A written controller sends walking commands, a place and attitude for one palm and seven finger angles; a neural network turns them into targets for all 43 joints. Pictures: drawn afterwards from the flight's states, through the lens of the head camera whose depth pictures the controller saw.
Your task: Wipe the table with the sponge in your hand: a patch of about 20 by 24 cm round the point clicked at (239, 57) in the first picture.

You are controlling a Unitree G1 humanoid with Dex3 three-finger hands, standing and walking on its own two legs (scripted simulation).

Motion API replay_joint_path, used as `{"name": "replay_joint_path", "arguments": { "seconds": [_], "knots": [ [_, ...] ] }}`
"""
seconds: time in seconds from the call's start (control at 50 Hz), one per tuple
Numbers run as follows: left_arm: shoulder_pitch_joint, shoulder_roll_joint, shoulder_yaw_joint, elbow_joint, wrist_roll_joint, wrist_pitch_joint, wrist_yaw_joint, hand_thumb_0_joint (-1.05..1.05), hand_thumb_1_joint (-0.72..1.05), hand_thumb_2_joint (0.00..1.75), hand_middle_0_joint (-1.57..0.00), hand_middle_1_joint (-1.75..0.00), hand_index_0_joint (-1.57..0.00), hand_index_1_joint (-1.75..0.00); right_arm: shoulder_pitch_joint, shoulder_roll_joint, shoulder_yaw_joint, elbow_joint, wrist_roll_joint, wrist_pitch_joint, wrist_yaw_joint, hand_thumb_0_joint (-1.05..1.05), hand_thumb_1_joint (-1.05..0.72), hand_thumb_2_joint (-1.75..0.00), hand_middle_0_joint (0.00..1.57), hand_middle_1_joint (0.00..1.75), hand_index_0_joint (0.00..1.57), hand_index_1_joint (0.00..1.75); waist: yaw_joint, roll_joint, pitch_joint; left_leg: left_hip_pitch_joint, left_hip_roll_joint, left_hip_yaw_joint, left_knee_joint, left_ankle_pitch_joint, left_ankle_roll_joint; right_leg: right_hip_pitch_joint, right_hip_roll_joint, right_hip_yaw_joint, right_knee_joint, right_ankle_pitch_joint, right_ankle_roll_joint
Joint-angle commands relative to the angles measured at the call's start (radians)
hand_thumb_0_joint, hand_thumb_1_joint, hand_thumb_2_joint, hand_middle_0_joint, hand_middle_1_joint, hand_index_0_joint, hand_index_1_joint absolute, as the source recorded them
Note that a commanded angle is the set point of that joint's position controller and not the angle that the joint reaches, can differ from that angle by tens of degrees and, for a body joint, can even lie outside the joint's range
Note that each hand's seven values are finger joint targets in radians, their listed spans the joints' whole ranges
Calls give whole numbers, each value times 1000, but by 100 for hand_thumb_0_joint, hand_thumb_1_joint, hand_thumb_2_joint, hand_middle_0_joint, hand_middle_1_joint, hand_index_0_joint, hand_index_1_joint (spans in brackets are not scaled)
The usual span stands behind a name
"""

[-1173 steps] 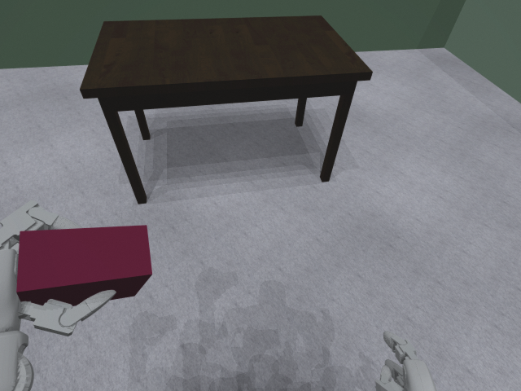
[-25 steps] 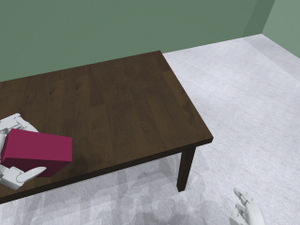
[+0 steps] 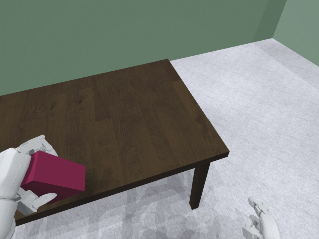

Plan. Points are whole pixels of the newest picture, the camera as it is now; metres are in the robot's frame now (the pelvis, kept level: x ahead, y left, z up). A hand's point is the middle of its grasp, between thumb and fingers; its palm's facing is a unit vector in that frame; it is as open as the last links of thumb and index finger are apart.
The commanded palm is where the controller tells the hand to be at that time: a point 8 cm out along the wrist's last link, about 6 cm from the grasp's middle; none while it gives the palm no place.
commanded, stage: turn the palm down, sponge in hand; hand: left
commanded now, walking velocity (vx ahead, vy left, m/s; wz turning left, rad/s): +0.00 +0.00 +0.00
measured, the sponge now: (52, 182) +0.20 +0.27 +0.08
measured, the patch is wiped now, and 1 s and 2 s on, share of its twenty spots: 0.00 0.00 0.00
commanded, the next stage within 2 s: move the sponge above the wiping area in 1.14 s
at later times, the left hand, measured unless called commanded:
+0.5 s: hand (37, 168) +0.22 +0.30 +0.11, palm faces +0.10 -0.19 -0.98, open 9.7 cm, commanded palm +0.19 +0.29 +0.17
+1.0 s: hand (45, 164) +0.23 +0.29 +0.11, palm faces +0.02 -0.10 -1.00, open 9.7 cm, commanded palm +0.20 +0.28 +0.17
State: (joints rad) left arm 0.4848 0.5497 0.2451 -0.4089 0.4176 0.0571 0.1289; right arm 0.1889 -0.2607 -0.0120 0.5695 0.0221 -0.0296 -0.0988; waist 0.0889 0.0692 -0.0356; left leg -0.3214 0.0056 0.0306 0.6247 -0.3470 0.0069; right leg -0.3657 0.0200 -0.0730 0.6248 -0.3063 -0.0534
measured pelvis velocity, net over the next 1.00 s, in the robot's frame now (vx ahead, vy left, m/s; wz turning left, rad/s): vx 0.01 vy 0.01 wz -0.01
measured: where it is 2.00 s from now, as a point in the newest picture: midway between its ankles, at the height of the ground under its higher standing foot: outside the picture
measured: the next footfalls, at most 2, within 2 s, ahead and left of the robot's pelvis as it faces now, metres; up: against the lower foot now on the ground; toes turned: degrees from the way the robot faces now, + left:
none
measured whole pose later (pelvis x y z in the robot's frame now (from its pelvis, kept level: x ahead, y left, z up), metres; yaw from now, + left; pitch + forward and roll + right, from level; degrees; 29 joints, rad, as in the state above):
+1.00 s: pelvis +0.01 +0.01 +0.02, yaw -1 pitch -2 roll +0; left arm 0.16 0.47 -0.06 -0.18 0.89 0.39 0.03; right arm 0.00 -0.27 0.02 0.67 0.03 0.05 -0.03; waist 0.14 0.11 0.01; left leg -0.08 -0.01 0.05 0.35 -0.23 0.02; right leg -0.15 0.02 -0.05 0.38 -0.20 -0.05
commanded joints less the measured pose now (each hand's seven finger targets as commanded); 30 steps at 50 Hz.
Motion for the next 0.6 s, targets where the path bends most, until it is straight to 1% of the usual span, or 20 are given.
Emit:
{"name": "replay_joint_path", "arguments": {
  "seconds": [0.0,0.02,0.04,0.06,0.12,0.14,0.16,0.18,0.22,0.24,0.26,0.3,0.32,0.34,0.42,0.44,0.5,0.52,0.54,0.58],
  "knots": [
    [-153,240,149,-148,76,18,59,0,10,130,-120,-160,-120,-160,-134,-109,-29,-153,-3,-36,-7,0,-90,-90,20,30,20,30,-5,-14,-129,35,8,-38,-115,246,26,111,-28,87,-142,124,33],
    [-170,261,168,-155,90,37,61,0,10,130,-120,-160,-120,-160,-168,-103,-19,-158,3,-35,-5,0,-90,-90,20,30,20,30,9,14,-120,44,4,-44,-129,245,24,121,-20,102,-151,112,23],
    [-179,201,105,-152,100,54,54,0,10,130,-120,-160,-120,-160,-168,-96,-15,-162,3,-33,-2,0,-90,-90,20,30,20,30,5,25,-125,52,6,-37,-135,266,23,138,-23,85,-152,133,22],
    [-173,219,110,-145,110,72,48,0,10,130,-120,-160,-120,-160,-163,-104,-18,-157,2,-31,-2,0,-90,-90,20,30,20,30,13,23,-136,63,7,-42,-147,271,22,154,-22,85,-159,138,22],
    [-210,212,71,-129,150,127,20,0,10,130,-120,-160,-120,-160,-221,-102,-3,-159,11,-19,-1,0,-90,-90,20,30,20,30,15,15,-99,81,7,-55,-187,263,20,169,-13,97,-190,117,14],
    [-227,169,17,-126,165,138,8,0,10,130,-120,-160,-120,-160,-216,-99,-1,-157,10,-18,-1,0,-90,-90,20,30,20,30,7,13,-93,91,10,-48,-190,276,21,173,-15,87,-195,131,14],
    [-225,194,29,-117,180,145,1,0,10,130,-120,-160,-120,-160,-206,-109,-8,-147,7,-14,-2,0,-90,-90,20,30,20,30,11,-10,-100,99,11,-57,-203,280,20,186,-13,89,-203,136,13],
    [-240,184,4,-120,197,154,-7,0,10,130,-120,-160,-120,-160,-218,-110,-7,-149,8,-8,-3,0,-90,-90,20,30,20,30,10,-1,-101,108,8,-57,-212,277,22,193,-14,92,-212,131,13],
    [-286,205,18,-118,227,166,-15,0,10,130,-120,-160,-120,-160,-255,-104,7,-149,10,-7,-2,0,-90,-90,20,30,20,30,20,3,-81,118,4,-67,-233,269,23,205,-4,112,-228,118,4],
    [-304,172,-20,-107,245,167,-18,0,10,130,-120,-160,-120,-160,-248,-99,7,-147,8,-7,-1,0,-90,-90,20,30,20,30,13,-1,-80,122,6,-62,-235,278,22,209,-7,96,-228,123,4],
    [-307,191,-6,-89,262,166,-17,0,10,130,-120,-160,-120,-160,-239,-108,0,-134,5,-4,1,0,-90,-90,20,30,20,30,18,-8,-88,128,5,-69,-242,287,21,216,-5,102,-235,131,2],
    [-340,189,-25,-82,295,172,-16,0,10,130,-120,-160,-120,-160,-248,-109,-1,-128,3,2,5,0,-90,-90,20,30,20,30,23,13,-100,143,4,-71,-257,290,21,230,-9,100,-244,132,1],
    [-371,208,-8,-93,310,177,-13,0,10,130,-120,-160,-120,-160,-285,-102,9,-130,7,-1,7,0,-90,-90,20,30,20,30,31,24,-92,148,0,-80,-265,281,21,237,3,126,-249,120,-8],
    [-380,164,-49,-85,321,179,-11,0,10,130,-120,-160,-120,-160,-277,-96,8,-128,5,-3,10,0,-90,-90,20,30,20,30,26,39,-104,156,1,-68,-264,299,21,250,-3,105,-246,137,-8],
    [-412,191,-36,-51,372,208,-7,0,10,130,-120,-160,-120,-160,-316,-106,7,-107,5,5,23,0,-90,-90,20,30,20,30,39,12,-119,179,-4,-89,-280,342,19,279,6,138,-262,174,-20],
    [-418,143,-86,-40,380,216,-10,0,10,130,-120,-160,-120,-160,-306,-101,6,-107,5,5,26,0,-90,-90,20,30,20,30,32,12,-131,181,-5,-76,-275,363,22,290,-3,120,-259,193,-17],
    [-449,152,-109,-5,414,242,-18,0,10,130,-120,-160,-120,-160,-309,-113,-1,-88,2,17,34,0,-90,-90,20,30,20,30,34,18,-138,196,-9,-82,-286,385,22,299,-8,126,-274,218,-19],
    [-471,163,-96,-11,423,256,-20,0,10,130,-120,-160,-120,-160,-350,-107,8,-91,7,14,36,0,-90,-90,20,30,20,30,41,23,-121,202,-12,-89,-292,372,25,299,3,151,-281,201,-28],
    [-473,125,-140,6,432,266,-25,0,10,130,-120,-160,-120,-160,-334,-103,10,-92,8,13,39,0,-90,-90,20,30,20,30,33,9,-122,195,-11,-82,-291,379,26,306,-5,126,-276,205,-23],
    [-470,148,-128,9,446,274,-32,0,10,130,-120,-160,-120,-160,-334,-112,1,-85,3,21,44,0,-90,-90,20,30,20,30,42,3,-154,209,-18,-86,-295,399,30,336,-9,141,-282,240,-23]
  ]
}}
